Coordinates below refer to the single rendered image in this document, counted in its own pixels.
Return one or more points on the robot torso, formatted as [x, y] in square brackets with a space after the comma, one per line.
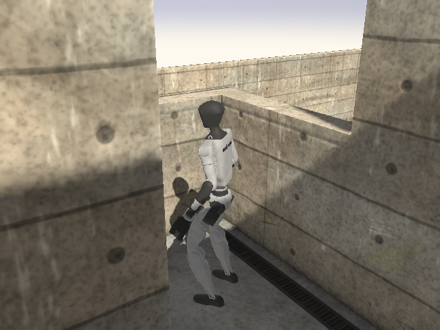
[223, 165]

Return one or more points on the robot left forearm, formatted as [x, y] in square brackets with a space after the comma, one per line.
[200, 200]

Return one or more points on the robot right shin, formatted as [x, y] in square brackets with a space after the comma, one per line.
[222, 252]

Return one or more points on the robot left upper arm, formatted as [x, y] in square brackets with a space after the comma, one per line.
[206, 153]

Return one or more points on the robot right upper arm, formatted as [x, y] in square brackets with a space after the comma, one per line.
[234, 151]

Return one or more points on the robot left hand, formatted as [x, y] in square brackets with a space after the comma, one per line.
[181, 225]

